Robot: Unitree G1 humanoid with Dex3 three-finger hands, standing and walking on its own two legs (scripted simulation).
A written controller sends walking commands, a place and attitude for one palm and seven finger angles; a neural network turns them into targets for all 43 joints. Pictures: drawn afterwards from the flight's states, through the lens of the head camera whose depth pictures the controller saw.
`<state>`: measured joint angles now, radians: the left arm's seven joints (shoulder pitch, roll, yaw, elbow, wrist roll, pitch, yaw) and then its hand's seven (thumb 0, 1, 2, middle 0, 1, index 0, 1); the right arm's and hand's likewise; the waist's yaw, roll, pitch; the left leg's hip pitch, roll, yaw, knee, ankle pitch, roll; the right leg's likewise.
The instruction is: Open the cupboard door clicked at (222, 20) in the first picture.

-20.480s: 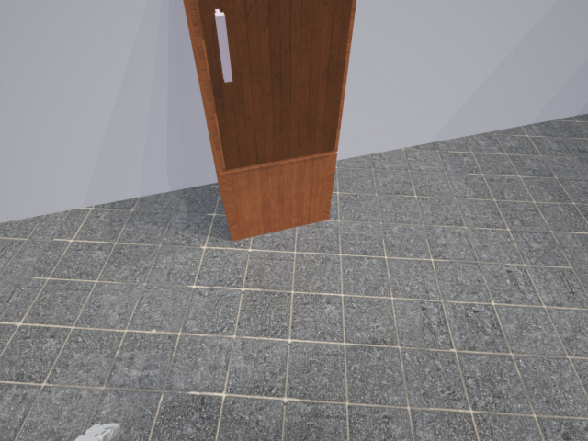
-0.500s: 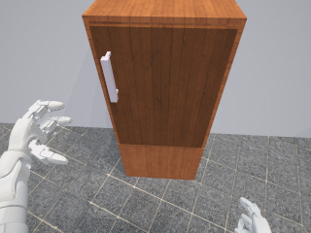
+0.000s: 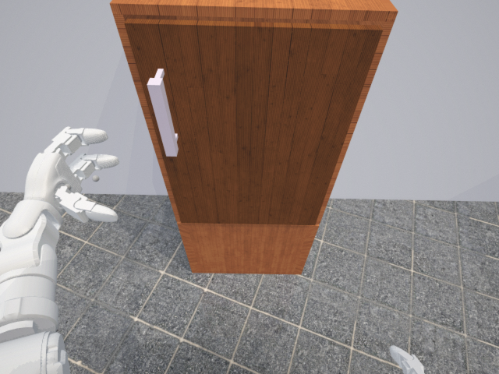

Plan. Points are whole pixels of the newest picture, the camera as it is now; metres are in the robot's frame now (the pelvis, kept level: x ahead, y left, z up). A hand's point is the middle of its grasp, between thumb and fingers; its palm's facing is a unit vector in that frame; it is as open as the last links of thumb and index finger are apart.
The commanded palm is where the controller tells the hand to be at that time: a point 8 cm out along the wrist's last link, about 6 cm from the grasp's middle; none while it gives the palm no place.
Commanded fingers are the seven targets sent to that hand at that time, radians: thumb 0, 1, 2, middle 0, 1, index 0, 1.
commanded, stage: move the hooked fingers beside the handle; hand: left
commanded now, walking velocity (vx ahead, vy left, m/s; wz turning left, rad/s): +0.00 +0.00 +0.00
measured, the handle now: (166, 114) +0.56 +0.19 +0.10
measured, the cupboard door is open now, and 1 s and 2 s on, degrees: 0 0 0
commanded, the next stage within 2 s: none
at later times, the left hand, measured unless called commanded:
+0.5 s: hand (118, 144) +0.45 +0.25 +0.12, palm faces +0.03 -1.00 +0.02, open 14.0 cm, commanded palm +0.43 +0.30 +0.11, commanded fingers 0.00 -0.50 0.30 -0.30 -1.20 -0.30 -1.20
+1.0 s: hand (133, 118) +0.52 +0.24 +0.12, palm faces +0.03 -1.00 +0.01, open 14.0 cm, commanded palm +0.50 +0.30 +0.11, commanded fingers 0.00 -0.50 0.30 -0.30 -1.20 -0.30 -1.20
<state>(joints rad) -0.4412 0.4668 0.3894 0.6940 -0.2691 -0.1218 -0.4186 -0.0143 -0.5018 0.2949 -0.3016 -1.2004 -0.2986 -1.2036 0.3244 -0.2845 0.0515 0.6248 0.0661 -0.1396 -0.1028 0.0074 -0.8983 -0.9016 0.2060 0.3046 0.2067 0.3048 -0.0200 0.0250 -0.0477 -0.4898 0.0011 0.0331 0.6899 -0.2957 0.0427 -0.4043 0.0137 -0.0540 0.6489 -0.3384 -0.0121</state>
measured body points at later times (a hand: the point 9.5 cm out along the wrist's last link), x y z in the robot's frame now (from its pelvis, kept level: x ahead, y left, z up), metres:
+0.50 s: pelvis +0.01 +0.00 -0.01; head +0.06 +0.01 +0.44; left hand +0.44 +0.30 +0.12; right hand +0.07 -0.27 -0.11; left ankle +0.03 +0.09 -0.72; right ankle -0.01 -0.11 -0.72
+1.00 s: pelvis +0.02 +0.00 -0.02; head +0.12 +0.01 +0.42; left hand +0.51 +0.30 +0.12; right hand +0.00 -0.28 -0.12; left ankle +0.03 +0.09 -0.72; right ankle -0.01 -0.11 -0.72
